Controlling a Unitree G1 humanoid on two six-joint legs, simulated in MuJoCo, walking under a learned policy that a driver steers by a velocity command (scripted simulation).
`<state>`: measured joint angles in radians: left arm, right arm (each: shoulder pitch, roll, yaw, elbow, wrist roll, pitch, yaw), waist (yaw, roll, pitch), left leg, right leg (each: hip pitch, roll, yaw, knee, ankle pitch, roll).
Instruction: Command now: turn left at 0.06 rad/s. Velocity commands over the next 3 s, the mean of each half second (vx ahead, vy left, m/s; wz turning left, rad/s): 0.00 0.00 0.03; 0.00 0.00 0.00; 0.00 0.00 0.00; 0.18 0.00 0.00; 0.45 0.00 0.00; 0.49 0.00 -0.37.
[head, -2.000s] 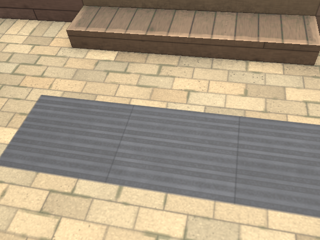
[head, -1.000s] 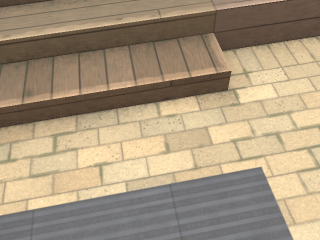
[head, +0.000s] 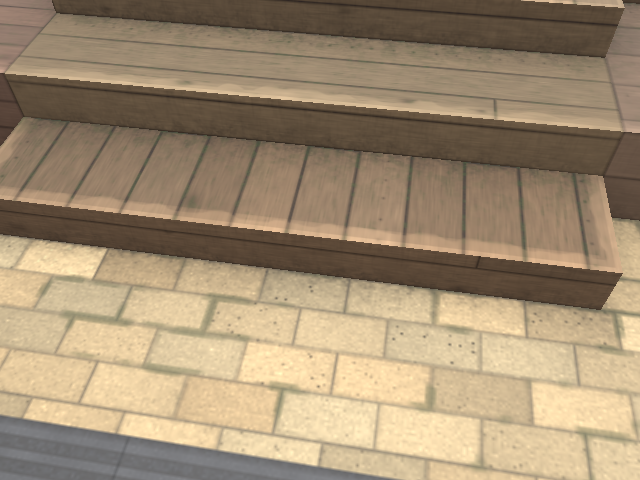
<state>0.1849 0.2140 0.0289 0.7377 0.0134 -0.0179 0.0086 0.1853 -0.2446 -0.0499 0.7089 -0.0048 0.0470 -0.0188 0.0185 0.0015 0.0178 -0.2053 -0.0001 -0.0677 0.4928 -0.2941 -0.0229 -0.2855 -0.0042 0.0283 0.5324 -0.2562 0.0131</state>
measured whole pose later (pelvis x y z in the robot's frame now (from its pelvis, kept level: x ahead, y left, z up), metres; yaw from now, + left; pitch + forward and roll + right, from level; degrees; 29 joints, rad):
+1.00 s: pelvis -0.01 +0.01 +0.00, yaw +0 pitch -2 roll +0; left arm 0.23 0.19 0.04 1.05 0.00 0.01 0.05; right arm 0.28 -0.19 -0.02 1.01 0.00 0.00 -0.04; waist 0.01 0.00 0.04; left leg -0.18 -0.01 -0.06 0.52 -0.31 -0.01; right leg -0.24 -0.01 0.04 0.52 -0.25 0.03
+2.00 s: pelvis +0.07 -0.02 -0.01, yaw +0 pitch +1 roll +0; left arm 0.39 0.18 0.03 1.07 -0.02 -0.13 -0.01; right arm 0.42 -0.21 -0.02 1.05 0.04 -0.08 -0.02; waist 0.02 0.03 -0.02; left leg -0.30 0.00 -0.08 0.95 -0.46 0.04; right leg -0.20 0.04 -0.01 0.58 -0.39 -0.04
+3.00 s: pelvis +0.61 -0.03 -0.01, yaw -14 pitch +2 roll +0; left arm 0.13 0.27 0.06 0.75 -0.01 -0.09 -0.03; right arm 0.25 -0.28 -0.02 0.91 0.01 -0.11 0.00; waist -0.01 0.00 0.04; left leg -0.30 0.01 0.01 1.19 -0.41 0.02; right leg -0.45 0.07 -0.04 0.56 -0.16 -0.10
